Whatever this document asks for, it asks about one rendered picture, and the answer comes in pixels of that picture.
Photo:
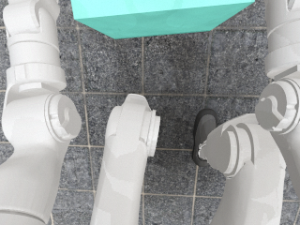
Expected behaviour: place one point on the left robot shin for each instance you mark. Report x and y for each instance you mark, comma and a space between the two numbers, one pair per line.
115, 114

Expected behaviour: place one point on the left robot upper arm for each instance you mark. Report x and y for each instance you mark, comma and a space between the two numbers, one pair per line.
40, 129

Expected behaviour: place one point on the right robot foot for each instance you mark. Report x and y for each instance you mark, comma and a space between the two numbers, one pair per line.
205, 122

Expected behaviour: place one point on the right robot upper arm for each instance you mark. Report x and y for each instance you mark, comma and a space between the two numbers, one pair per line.
278, 111

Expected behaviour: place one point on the left robot forearm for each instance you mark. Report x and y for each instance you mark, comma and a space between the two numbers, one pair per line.
32, 42

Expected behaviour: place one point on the carton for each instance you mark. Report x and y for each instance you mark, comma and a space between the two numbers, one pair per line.
147, 18

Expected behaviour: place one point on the right robot forearm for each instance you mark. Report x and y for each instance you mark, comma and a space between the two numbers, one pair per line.
283, 33

